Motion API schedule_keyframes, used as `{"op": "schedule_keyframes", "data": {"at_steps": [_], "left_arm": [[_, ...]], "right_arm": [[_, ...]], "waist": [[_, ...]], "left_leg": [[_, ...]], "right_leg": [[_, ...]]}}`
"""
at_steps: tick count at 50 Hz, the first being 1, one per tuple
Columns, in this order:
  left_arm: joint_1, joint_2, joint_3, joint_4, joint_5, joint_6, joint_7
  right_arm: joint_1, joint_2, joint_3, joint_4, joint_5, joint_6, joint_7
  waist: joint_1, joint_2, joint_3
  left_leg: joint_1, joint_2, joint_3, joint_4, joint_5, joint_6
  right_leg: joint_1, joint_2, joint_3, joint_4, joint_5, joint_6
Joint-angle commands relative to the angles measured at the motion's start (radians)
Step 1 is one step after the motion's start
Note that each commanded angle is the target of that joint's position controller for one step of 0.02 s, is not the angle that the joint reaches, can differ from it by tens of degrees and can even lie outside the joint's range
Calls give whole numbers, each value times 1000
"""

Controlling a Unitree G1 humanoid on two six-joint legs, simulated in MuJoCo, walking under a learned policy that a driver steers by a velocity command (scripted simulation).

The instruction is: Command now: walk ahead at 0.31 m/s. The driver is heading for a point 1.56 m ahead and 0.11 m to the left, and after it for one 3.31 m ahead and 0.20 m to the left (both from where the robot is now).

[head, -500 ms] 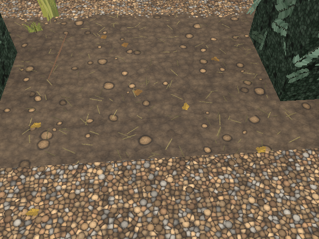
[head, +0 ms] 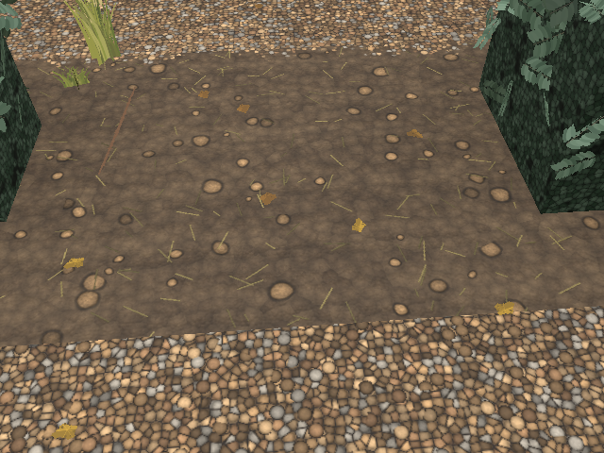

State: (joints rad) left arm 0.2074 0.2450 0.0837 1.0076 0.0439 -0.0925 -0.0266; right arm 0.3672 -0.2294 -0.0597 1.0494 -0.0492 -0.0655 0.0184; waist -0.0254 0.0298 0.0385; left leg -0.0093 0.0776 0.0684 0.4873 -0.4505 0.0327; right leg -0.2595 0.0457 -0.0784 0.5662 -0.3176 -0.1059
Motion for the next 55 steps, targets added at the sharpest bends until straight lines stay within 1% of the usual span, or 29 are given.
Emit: {"op": "schedule_keyframes", "data": {"at_steps": [1,2,3,4,6,9,11,13,15,17,20,23,24,25,27,29,30,31,32,34,37,40,43,47,50,51,52,53,55], "left_arm": [[96,41,20,-34,15,-39,1],[208,74,27,-8,18,-52,-1],[439,114,25,35,25,-60,-2],[549,132,21,58,41,-67,-9],[353,45,-16,33,38,-61,-14],[239,-86,-67,10,41,-26,10],[270,-75,-71,26,31,-24,18],[291,-56,-70,37,63,-28,13],[444,-92,-90,95,63,-54,35],[455,-66,-95,93,50,-51,33],[518,-101,-116,97,45,-33,0],[565,-60,-103,102,20,-29,21],[374,72,-45,62,-109,3,76],[400,70,-43,67,-102,22,92],[452,23,-39,95,-71,47,84],[417,-33,-40,119,-62,31,52],[432,-118,-54,110,-79,6,38],[474,-46,-44,58,-130,-29,31],[404,-42,-51,-31,-150,-43,41],[208,-45,-59,-94,-120,-21,80],[121,-72,-54,-130,-75,29,77],[75,-16,-30,-165,-42,10,71],[-71,-4,-35,-203,-59,10,44],[-231,27,-33,-254,-64,14,19],[-107,81,-1,-213,-54,8,12],[91,153,28,-160,-51,4,18],[246,265,55,-121,-56,7,15],[330,214,40,-103,-59,8,10],[119,150,14,-146,-49,5,15]], "right_arm": [[-83,-130,-20,-51,-23,-10,-12],[-84,-98,-14,-53,-43,-14,-5],[-95,-14,9,-77,-60,-27,8],[-156,-33,0,-99,-34,-53,11],[-174,-102,-15,-101,-16,-78,-7],[-119,15,12,-95,-54,-40,-4],[-186,29,18,-132,-44,-14,13],[-98,48,31,-125,-61,-19,49],[-241,37,37,-197,-64,-14,28],[-282,43,51,-218,-51,-10,18],[-322,16,52,-247,-58,14,25],[-442,12,65,-286,-57,23,32],[-564,-68,21,-309,180,-1,44],[-542,-46,34,-301,191,-16,54],[-396,-48,20,-243,137,-27,70],[89,-113,-28,-73,98,-4,51],[279,-134,-12,-5,58,4,44],[254,-152,-13,-16,58,-5,28],[243,-253,-45,0,82,-1,21],[18,-127,-7,-54,59,-1,8],[-196,-37,39,-68,49,-43,6],[-178,-108,24,-68,30,-42,-32],[-120,-189,-12,-68,76,-44,-53],[5,-153,-26,-28,94,-16,-46],[15,-154,-26,-26,76,3,-34],[7,-123,-13,-44,64,0,-33],[73,-22,21,-66,52,-25,-26],[33,-69,10,-65,56,-52,-17],[-127,-139,-13,-113,84,-58,-25]], "waist": [[94,33,79],[130,-78,41],[207,-262,-73],[253,-184,1],[140,-8,100],[48,-8,136],[59,-43,118],[36,-58,91],[123,-32,89],[132,-50,60],[134,-68,147],[192,-42,200],[186,-34,240],[179,-13,181],[156,-40,51],[-69,38,-151],[-129,243,-253],[-96,320,-369],[-95,346,-462],[-34,-58,-269],[98,-16,47],[107,100,22],[64,48,-23],[-4,-14,27],[64,-4,-66],[135,-58,-201],[146,-293,-342],[173,-301,-429],[118,-158,-202]], "left_leg": [[-274,133,-111,-47,106,188],[-425,24,-27,207,134,137],[-639,-119,-32,554,-83,60],[-850,-123,-198,795,-210,69],[-875,-33,-249,886,-6,93],[-724,59,-217,695,204,86],[-620,61,-129,533,301,47],[-446,27,-70,579,478,28],[-816,96,-190,308,803,-11],[-642,74,-112,126,1022,-7],[-539,69,-88,137,896,3],[-639,87,-107,-42,771,2],[-673,50,-170,-50,677,-18],[-642,58,-161,-114,707,-17],[-403,34,-118,-175,801,-1],[221,46,-58,-118,936,41],[563,164,-131,205,1279,99],[631,254,-285,299,1332,186],[602,389,-581,62,730,316],[221,386,-644,-180,165,305],[-402,279,-433,-229,299,207],[-542,105,-189,-281,448,178],[-437,140,-179,-321,477,188],[-155,198,-213,-264,382,156],[-113,117,-143,-46,595,107],[-254,52,-75,218,608,70],[-672,-101,9,647,245,-10],[-819,-122,-144,801,-99,-1],[-907,-11,-128,817,64,31]], "right_leg": [[209,5,-17,-3,42,-40],[354,-55,136,-60,68,-108],[581,-254,567,-232,89,-274],[607,-383,749,-333,21,-339],[405,-400,631,-328,-65,-282],[141,-297,353,-367,38,-198],[20,-229,229,-376,40,-168],[-176,-172,139,-287,122,-146],[176,-238,227,-189,149,-168],[20,-166,174,-84,58,-137],[-116,-223,257,-72,-79,-158],[86,-247,313,18,-103,-137],[56,-243,324,107,34,-93],[134,-233,277,195,105,-76],[157,-191,231,398,276,-47],[-174,-79,150,922,106,29],[-556,42,160,1434,-619,71],[-719,-2,271,1542,-549,70],[-826,-22,240,1538,-435,91],[-856,-132,117,1426,-157,93],[-668,-212,190,1005,17,80],[-363,-188,140,461,279,113],[-237,-143,113,197,391,116],[-361,-134,102,31,296,60],[-114,-66,30,-49,195,13],[182,-141,127,-5,294,-37],[595,-387,533,-85,184,-189],[663,-434,809,-227,44,-220],[404,-378,568,-268,31,-144]]}}
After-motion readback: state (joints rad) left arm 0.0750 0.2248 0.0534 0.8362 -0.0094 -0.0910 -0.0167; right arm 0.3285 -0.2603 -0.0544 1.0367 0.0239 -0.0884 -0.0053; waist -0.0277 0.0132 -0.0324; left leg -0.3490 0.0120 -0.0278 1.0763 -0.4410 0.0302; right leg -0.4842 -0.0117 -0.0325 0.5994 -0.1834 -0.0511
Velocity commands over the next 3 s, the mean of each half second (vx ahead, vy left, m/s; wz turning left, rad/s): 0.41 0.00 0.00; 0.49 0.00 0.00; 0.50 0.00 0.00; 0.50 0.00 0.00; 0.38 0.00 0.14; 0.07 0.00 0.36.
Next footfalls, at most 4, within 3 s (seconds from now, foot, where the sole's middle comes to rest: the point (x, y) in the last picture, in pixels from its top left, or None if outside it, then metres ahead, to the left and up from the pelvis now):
0.58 left None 0.43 0.19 -0.94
1.02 right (337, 412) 0.68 -0.07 -0.94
1.56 left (248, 314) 0.99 0.17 -0.94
2.12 right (320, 230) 1.31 -0.05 -0.94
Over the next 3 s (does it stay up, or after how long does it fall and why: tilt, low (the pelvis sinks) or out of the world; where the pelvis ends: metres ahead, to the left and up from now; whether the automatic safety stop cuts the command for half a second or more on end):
stays up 1.39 0.07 -0.17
